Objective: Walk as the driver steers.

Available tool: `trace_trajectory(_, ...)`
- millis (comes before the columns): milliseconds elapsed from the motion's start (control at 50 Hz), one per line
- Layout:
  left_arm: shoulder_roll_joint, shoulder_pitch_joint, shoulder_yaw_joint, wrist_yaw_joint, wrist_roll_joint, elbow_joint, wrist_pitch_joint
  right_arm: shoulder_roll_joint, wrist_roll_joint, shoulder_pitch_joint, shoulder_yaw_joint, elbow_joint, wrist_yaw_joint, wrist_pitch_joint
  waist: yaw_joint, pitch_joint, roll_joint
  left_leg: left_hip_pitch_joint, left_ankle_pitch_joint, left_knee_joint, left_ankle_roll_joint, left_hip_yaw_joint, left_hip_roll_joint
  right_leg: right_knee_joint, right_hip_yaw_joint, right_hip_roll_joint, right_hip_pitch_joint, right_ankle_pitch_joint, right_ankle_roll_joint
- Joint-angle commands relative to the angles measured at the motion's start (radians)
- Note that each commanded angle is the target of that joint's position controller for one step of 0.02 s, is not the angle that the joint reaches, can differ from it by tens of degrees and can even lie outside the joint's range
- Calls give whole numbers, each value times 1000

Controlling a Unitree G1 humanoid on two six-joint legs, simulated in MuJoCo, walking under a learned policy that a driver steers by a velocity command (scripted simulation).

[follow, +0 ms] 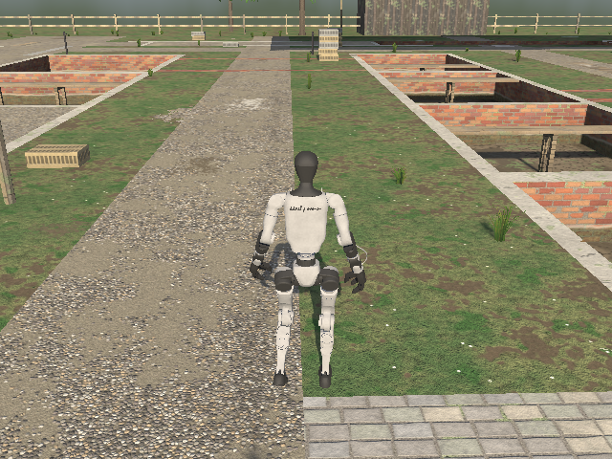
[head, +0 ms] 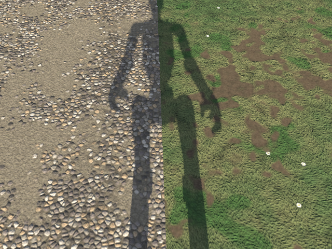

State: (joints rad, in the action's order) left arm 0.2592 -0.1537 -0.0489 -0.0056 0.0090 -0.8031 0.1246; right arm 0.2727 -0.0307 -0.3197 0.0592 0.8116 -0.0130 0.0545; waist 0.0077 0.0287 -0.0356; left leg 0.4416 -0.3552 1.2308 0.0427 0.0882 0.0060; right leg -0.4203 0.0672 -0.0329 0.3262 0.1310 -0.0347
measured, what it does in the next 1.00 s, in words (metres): walks ahead: left foot, then right foot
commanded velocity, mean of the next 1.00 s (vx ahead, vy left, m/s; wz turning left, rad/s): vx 0.50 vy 0.00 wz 0.24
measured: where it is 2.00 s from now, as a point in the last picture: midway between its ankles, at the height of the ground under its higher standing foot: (147, 130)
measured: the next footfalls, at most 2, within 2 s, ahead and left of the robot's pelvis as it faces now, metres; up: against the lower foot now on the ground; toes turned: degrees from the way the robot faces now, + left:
left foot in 0.38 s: +0.34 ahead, +0.19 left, +0.00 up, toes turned +16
right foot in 0.94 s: +0.71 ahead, +0.07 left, +0.00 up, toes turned +11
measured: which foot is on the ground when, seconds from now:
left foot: up 0.00-0.36, down 0.38-0.96, up 0.98-1.00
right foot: down 0.00-0.40, up 0.42-0.92, down 0.94-1.00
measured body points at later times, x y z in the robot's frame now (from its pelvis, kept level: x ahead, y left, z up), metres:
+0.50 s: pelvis +0.26 +0.10 -0.01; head +0.30 +0.12 +0.44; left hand +0.27 +0.39 -0.14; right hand +0.48 -0.12 -0.10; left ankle +0.30 +0.18 -0.74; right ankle +0.18 -0.09 -0.63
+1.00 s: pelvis +0.55 +0.12 -0.02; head +0.59 +0.12 +0.43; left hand +0.68 +0.40 -0.12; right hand +0.65 -0.15 -0.15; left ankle +0.33 +0.19 -0.68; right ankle +0.67 +0.06 -0.74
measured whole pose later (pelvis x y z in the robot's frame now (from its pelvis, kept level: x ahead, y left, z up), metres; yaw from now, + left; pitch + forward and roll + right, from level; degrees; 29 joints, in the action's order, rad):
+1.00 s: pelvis +0.55 +0.12 -0.02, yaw +10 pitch +3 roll +0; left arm 0.28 -0.10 -0.05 -0.06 -0.02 -0.76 0.09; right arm 0.29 0.01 -0.33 0.06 0.82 -0.01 0.06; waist 0.03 0.02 0.00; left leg 0.11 -0.51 0.87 0.01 -0.02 -0.01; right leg -0.61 0.04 -0.05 0.53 0.15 -0.09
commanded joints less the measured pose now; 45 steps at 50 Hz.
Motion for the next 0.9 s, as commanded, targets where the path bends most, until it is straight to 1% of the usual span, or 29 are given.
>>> trace_trajectory(20,85,-34,-24,-4,0,20,14,34,-5,-28,14,-85,5,-5,-2,-47,108,184,56,-6,-2,28,123,265,-265,287,-170,-25,-172)
trace_trajectory(40,96,-37,-29,-6,-6,10,18,25,-3,-9,12,-100,5,-12,0,-28,103,205,66,-35,-4,24,134,284,-229,292,-155,-54,-180)
trace_trajectory(60,113,-42,-35,-7,-8,2,21,24,2,18,11,-119,4,-16,0,-16,93,233,91,-67,-8,25,140,297,-202,301,-154,-88,-189)
trace_trajectory(100,139,-55,-44,-4,-6,-9,19,31,9,60,10,-146,7,-16,-6,-11,78,280,169,-141,-18,28,147,305,-143,308,-180,-140,-195)
trace_trajectory(140,155,-59,-48,-2,-5,-13,11,34,6,103,8,-164,18,-9,-18,-8,78,287,276,-247,-18,13,144,300,-70,293,-208,-180,-178)
trace_trajectory(200,175,-85,-49,2,-10,-20,-3,25,7,214,0,-201,41,1,-61,13,75,252,391,-418,-11,-52,124,278,22,275,-233,-189,-147)
trace_trajectory(260,203,-129,-55,4,-24,-33,-20,28,3,299,-2,-248,59,-2,-90,39,84,248,354,-517,5,-94,109,257,50,303,-307,-163,-125)
trace_trajectory(300,221,-141,-61,5,-34,-41,-35,44,4,320,4,-274,68,-5,-85,49,93,242,264,-557,30,-123,88,213,68,328,-369,-226,-108)
trace_trajectory(320,230,-144,-63,6,-38,-44,-42,53,8,309,9,-281,69,-6,-69,36,101,192,205,-576,49,-143,61,163,80,333,-381,-352,-101)
trace_trajectory(340,242,-143,-65,8,-41,-46,-48,71,11,264,20,-278,68,-7,-33,0,118,104,156,-591,70,-171,21,77,97,331,-385,-527,-92)
trace_trajectory(360,244,-127,-63,11,-41,-46,-57,104,13,132,42,-245,64,-7,51,-70,109,-78,187,-655,100,-200,-33,-96,132,305,-355,-664,-73)
trace_trajectory(380,206,-143,-47,15,-30,-42,-57,169,10,-53,78,-187,50,-10,130,-169,70,-371,240,-670,133,-170,-54,-332,156,260,-207,-618,-39)
trace_trajectory(400,98,-206,-9,5,9,3,-41,296,13,-152,105,-170,30,-13,103,-271,-180,-745,218,-692,258,277,224,-731,158,149,208,18,24)
trace_trajectory(420,89,-222,4,-9,-13,4,-3,285,12,-168,90,-185,35,-2,83,-446,-213,-851,105,-898,378,726,382,-945,-60,30,389,461,34)
trace_trajectory(440,179,-107,-23,-17,-60,22,11,207,23,-145,65,-176,47,10,117,-345,-88,-788,135,-925,312,602,353,-993,-131,82,482,389,18)
trace_trajectory(460,165,-57,-17,-16,-65,42,16,179,22,-82,55,-177,49,16,87,-226,-75,-642,224,-916,274,440,320,-941,-114,123,492,305,3)
trace_trajectory(480,154,-45,-16,-7,-42,33,11,141,20,1,43,-186,50,18,46,-158,-4,-492,316,-921,241,320,274,-868,-114,167,440,230,4)
trace_trajectory(500,155,-62,-23,-3,-27,24,-1,105,25,54,31,-194,50,23,6,-128,-17,-385,378,-946,221,239,234,-806,-123,195,366,182,6)
trace_trajectory(520,145,-91,-23,-5,-25,15,-15,95,30,76,27,-196,49,28,-19,-121,-34,-322,391,-980,216,203,213,-780,-126,205,308,147,11)
trace_trajectory(560,117,-115,-22,-3,-20,4,-38,105,29,73,29,-180,45,44,-39,-107,-23,-278,457,-1027,227,142,197,-731,-114,198,286,94,30)
trace_trajectory(600,103,-62,-20,2,-11,21,-48,117,29,45,33,-157,36,51,-30,-66,-8,-277,496,-1057,227,96,190,-645,-112,195,340,14,50)
trace_trajectory(640,91,3,-17,2,-7,41,-47,116,27,10,32,-133,24,47,-9,-38,-8,-309,500,-1069,212,63,180,-528,-112,188,392,-83,61)
trace_trajectory(700,69,87,-9,-10,-13,62,-36,127,25,-24,32,-105,13,40,25,-7,-24,-334,433,-1081,181,18,163,-332,-97,160,382,-230,57)
trace_trajectory(740,60,137,-3,-20,-20,74,-32,141,24,-46,34,-84,10,39,47,17,-32,-360,381,-1089,173,2,173,-240,-77,139,373,-277,48)
trace_trajectory(800,63,192,2,-39,-29,99,-28,147,25,-78,38,-48,8,35,72,50,-30,-446,375,-1071,165,-21,216,-176,-73,126,401,-253,18)
trace_trajectory(840,68,209,3,-55,-31,118,-25,152,23,-79,42,-30,4,30,68,59,-29,-514,427,-1039,150,-35,247,-152,-77,116,421,-181,-13)
trace_trajectory(860,72,207,2,-62,-31,125,-24,156,22,-71,45,-26,1,26,61,54,-31,-541,485,-1015,140,-49,257,-144,-72,106,413,-137,-30)
trace_trajectory(880,81,188,-1,-67,-31,126,-23,164,22,-55,47,-26,-2,22,46,37,-38,-555,591,-979,126,-68,259,-137,-58,87,372,-94,-47)
trace_trajectory(900,99,145,-9,-67,-28,121,-25,177,25,-37,50,-31,-6,17,21,-2,-53,-562,767,-917,109,-89,251,-140,-31,54,291,-55,-65)
Velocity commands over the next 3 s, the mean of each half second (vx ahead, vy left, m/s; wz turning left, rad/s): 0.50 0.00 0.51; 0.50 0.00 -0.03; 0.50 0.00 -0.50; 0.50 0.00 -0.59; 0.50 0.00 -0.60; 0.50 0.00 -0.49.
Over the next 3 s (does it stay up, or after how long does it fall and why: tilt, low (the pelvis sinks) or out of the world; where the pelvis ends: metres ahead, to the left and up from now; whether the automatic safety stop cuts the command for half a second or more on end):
stays up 1.49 -0.24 -0.02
